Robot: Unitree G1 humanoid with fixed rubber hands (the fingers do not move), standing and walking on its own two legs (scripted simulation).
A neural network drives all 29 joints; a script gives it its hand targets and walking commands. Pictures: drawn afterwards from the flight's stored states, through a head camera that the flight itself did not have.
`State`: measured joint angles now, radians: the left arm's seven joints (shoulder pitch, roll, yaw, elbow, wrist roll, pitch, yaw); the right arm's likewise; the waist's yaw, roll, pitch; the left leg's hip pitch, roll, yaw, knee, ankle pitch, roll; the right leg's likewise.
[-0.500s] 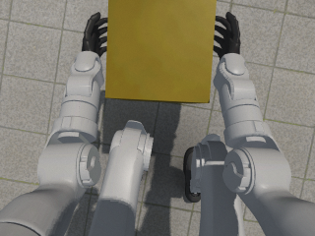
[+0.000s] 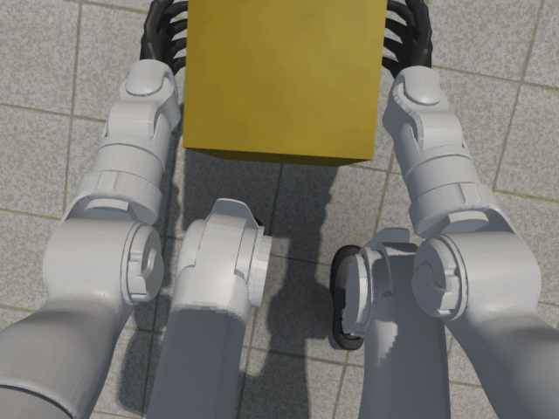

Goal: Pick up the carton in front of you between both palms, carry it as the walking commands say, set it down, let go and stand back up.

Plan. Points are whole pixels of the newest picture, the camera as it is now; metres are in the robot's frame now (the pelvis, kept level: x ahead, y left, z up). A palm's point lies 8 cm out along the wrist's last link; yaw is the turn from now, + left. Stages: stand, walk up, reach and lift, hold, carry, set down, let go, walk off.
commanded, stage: set down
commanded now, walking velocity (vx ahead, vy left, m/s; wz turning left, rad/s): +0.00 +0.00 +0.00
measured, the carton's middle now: (283, 89) +0.48 +0.09 -0.24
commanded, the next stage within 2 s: none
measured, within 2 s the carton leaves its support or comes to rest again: rests again in 0.82 s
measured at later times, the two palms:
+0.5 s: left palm (156, 64) +0.47 +0.24 -0.17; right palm (409, 65) +0.52 -0.06 -0.17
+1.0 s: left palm (131, 92) +0.43 +0.29 -0.20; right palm (434, 86) +0.51 -0.11 -0.20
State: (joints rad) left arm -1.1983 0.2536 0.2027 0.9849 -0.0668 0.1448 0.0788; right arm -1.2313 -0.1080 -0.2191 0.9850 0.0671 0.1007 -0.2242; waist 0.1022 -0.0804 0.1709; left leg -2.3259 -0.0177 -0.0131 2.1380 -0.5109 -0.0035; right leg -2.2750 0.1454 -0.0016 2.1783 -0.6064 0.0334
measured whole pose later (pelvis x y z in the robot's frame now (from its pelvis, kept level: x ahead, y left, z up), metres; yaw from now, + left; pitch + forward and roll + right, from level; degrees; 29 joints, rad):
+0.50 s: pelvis -0.01 -0.01 -0.01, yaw +0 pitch +36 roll +0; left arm -1.29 0.30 0.29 1.12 -0.01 0.11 -0.02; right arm -1.35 -0.13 -0.28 1.12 -0.01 0.08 -0.14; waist 0.11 -0.07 0.26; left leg -2.30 -0.01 -0.01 2.17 -0.50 -0.02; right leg -2.26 0.16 -0.01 2.22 -0.59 0.02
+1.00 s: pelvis +0.00 +0.00 -0.01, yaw +0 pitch +35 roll +0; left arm -1.17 0.40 0.22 1.13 -0.18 -0.06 0.03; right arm -1.26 -0.29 -0.03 1.05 0.19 0.02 -0.14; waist 0.10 -0.05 0.36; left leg -2.26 -0.01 -0.01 2.19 -0.53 0.00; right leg -2.22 0.15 0.00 2.24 -0.63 0.03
